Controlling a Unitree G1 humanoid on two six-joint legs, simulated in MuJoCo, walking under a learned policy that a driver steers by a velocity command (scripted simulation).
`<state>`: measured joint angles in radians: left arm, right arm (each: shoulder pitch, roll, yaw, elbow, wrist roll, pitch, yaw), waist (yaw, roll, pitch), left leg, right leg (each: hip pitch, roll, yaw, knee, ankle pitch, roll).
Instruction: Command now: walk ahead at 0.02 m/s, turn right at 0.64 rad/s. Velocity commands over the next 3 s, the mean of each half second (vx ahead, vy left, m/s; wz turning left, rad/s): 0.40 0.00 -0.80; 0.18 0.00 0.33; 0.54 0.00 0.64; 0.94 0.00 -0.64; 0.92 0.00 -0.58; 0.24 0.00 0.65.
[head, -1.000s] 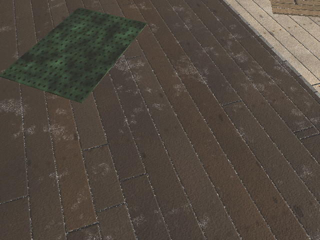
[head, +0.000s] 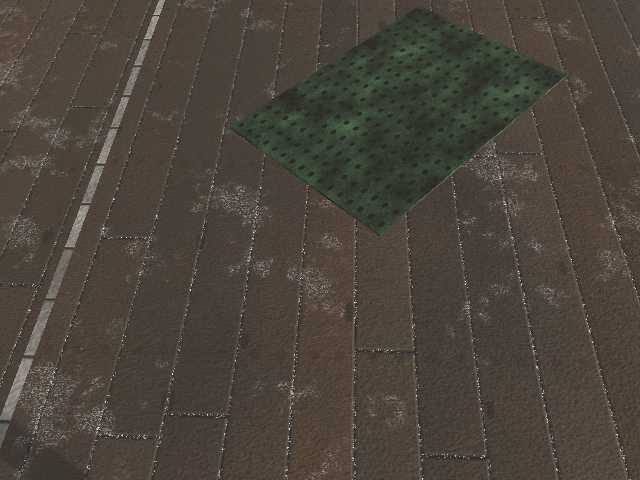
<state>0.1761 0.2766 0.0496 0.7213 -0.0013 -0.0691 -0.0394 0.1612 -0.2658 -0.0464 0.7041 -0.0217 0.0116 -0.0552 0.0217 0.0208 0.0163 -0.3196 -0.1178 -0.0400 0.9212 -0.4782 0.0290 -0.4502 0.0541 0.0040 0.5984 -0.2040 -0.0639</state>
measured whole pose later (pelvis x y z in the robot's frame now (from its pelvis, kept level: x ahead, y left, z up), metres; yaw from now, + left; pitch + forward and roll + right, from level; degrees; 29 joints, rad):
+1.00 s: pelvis +0.27 -0.08 +0.01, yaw -12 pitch +2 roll -2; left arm 0.09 0.28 0.08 0.67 0.01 -0.03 0.02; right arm 0.22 -0.32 -0.07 0.67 0.01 0.06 -0.02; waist -0.02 0.00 0.07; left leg -0.57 0.10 0.04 0.97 -0.33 -0.07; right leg -0.30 -0.09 -0.20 0.45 -0.16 0.01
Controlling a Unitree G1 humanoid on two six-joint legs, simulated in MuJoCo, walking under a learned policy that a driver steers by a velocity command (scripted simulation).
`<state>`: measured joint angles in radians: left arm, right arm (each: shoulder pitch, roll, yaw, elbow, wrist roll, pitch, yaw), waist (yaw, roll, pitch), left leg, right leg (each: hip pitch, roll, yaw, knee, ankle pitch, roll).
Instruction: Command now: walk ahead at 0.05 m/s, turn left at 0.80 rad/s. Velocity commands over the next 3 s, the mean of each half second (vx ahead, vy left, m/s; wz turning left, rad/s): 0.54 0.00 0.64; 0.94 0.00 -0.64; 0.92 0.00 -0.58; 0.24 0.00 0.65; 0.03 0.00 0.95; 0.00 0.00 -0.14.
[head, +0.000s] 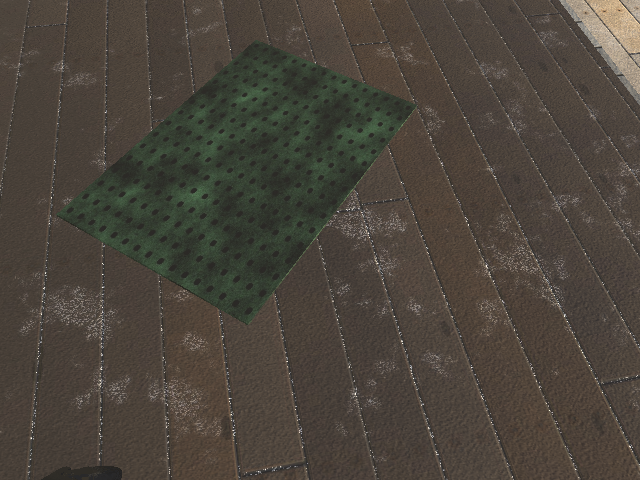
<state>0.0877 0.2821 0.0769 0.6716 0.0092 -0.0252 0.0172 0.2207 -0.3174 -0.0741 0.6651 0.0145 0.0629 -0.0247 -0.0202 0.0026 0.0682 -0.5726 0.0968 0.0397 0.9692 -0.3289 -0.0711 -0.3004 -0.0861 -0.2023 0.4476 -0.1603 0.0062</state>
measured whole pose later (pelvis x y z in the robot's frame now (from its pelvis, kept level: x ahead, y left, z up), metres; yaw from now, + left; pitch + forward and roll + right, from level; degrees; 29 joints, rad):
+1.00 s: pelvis +0.64 +0.12 +0.00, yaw -4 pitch +1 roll -1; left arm 0.47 0.24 0.05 0.79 -0.04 -0.07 0.00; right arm 0.04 -0.27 0.01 0.55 -0.03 -0.16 0.01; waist 0.08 0.03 0.04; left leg -0.73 0.09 -0.16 0.72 0.03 -0.05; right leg -0.03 0.17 0.20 0.36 -0.32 -0.12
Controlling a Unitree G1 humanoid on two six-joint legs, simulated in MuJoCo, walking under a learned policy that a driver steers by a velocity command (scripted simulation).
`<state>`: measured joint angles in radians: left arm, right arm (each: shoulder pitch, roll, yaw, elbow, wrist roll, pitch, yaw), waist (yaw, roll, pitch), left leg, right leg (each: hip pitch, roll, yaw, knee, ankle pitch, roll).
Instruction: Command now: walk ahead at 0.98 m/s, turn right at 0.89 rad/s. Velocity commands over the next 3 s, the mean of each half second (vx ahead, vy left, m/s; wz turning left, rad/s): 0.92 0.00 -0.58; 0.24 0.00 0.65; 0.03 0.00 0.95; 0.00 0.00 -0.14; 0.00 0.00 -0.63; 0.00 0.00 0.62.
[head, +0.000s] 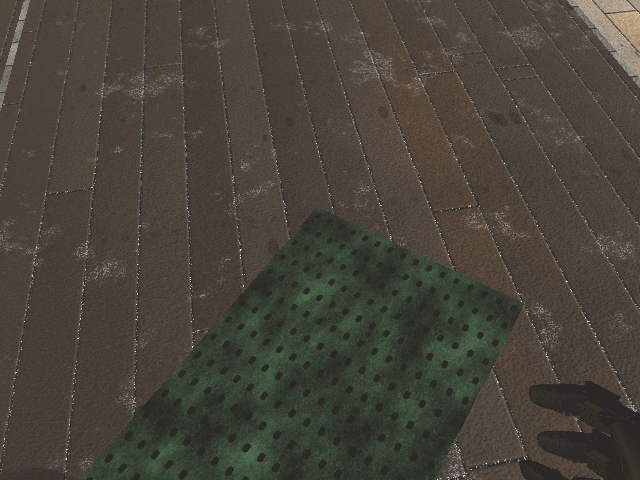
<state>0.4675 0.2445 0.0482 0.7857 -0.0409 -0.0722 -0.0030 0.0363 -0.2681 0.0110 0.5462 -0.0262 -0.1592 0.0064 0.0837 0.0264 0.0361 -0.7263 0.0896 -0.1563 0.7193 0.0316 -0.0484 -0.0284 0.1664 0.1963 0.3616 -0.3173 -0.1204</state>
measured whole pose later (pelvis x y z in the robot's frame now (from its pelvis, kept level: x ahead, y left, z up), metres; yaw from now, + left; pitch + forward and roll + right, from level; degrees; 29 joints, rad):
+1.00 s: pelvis +0.63 -0.07 -0.01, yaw +5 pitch -1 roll -4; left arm 0.08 0.31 0.08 0.78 -0.02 0.00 0.00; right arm 0.20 -0.34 -0.09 0.60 0.01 0.07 0.02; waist -0.01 0.00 0.05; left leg -0.41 0.07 0.06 0.66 -0.24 0.05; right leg -0.22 -0.14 -0.33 0.61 -0.32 0.03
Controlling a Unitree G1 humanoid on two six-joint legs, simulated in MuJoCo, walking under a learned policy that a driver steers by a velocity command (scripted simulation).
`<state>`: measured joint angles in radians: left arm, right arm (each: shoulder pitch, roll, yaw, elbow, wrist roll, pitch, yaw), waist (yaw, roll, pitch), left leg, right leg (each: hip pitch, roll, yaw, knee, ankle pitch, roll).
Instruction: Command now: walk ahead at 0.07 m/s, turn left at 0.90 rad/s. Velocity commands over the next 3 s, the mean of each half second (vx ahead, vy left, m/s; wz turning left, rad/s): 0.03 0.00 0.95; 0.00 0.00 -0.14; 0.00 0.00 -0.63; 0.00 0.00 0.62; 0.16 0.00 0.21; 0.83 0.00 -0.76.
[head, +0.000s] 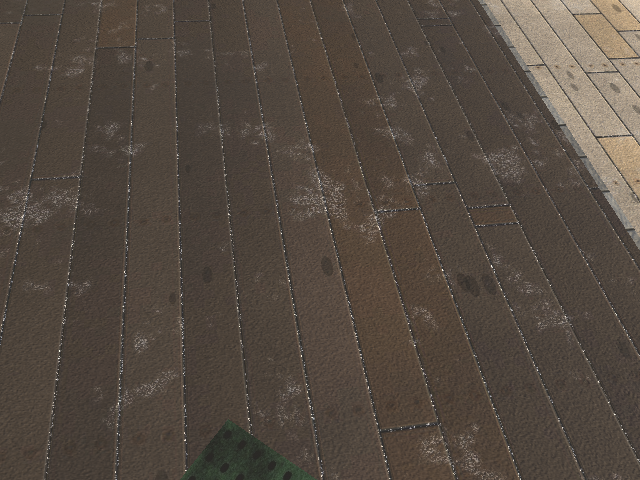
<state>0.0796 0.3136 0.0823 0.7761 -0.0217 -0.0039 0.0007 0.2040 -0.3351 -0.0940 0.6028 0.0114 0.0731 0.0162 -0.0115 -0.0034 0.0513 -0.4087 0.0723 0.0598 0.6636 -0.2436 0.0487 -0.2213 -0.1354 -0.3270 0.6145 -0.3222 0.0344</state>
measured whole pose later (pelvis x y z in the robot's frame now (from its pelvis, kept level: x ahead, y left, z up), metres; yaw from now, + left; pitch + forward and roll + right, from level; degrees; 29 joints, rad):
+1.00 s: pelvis +0.05 -0.04 +0.02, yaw +20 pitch +2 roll +1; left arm 0.20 0.34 0.10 0.75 -0.03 0.06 -0.01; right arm 0.15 -0.26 -0.07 0.60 -0.02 0.02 -0.05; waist 0.02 -0.02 0.06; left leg -0.19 0.05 0.08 0.44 -0.28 -0.02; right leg -0.52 -0.04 -0.02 0.98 -0.41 0.10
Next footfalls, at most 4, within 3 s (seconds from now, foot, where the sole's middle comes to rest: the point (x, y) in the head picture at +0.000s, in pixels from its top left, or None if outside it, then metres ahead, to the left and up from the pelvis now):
0.44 right None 0.18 -0.11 -0.76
0.78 left None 0.01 0.09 -0.76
1.12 right None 0.14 -0.15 -0.76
1.58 left None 0.15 0.08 -0.76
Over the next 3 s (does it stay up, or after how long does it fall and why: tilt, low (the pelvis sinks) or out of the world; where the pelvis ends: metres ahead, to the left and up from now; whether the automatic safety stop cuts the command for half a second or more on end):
stays up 0.48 -0.05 0.00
